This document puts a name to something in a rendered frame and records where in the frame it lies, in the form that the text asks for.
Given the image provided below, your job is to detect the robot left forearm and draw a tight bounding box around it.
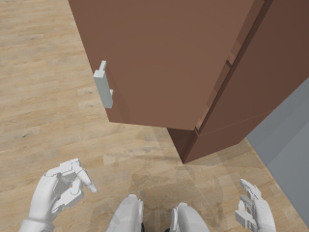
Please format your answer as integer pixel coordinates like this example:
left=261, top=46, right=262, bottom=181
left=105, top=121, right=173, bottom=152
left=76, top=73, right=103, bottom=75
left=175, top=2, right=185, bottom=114
left=18, top=217, right=55, bottom=232

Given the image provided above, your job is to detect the left robot shin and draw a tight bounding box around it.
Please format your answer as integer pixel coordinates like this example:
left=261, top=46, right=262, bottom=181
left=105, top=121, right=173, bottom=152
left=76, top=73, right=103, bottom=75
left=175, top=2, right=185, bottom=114
left=128, top=194, right=142, bottom=232

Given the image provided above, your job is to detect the robot left thigh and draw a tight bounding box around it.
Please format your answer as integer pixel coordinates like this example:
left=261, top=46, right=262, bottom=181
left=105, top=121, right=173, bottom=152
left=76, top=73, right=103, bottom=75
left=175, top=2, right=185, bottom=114
left=105, top=197, right=144, bottom=232

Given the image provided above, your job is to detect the robot right hand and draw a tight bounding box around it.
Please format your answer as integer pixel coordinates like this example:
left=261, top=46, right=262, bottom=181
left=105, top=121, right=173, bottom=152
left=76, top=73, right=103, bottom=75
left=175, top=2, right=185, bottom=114
left=235, top=179, right=276, bottom=232

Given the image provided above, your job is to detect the cupboard door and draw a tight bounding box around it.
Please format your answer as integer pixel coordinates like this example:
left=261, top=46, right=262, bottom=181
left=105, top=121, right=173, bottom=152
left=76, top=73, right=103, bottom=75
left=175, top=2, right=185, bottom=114
left=68, top=0, right=254, bottom=131

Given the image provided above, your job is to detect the robot left hand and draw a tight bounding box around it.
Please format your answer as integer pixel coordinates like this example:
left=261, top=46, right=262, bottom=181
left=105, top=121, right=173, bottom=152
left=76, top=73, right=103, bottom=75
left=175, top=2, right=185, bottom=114
left=28, top=158, right=98, bottom=222

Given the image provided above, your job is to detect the handle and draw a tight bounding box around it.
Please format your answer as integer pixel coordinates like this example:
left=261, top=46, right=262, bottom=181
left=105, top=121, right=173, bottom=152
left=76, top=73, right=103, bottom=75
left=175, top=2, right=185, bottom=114
left=93, top=60, right=114, bottom=108

